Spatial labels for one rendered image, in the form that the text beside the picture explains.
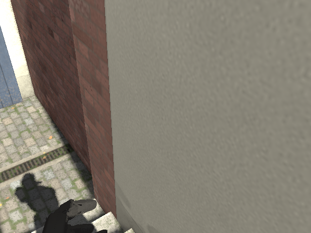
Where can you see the stairs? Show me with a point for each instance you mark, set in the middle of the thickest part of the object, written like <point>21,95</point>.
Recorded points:
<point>98,219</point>

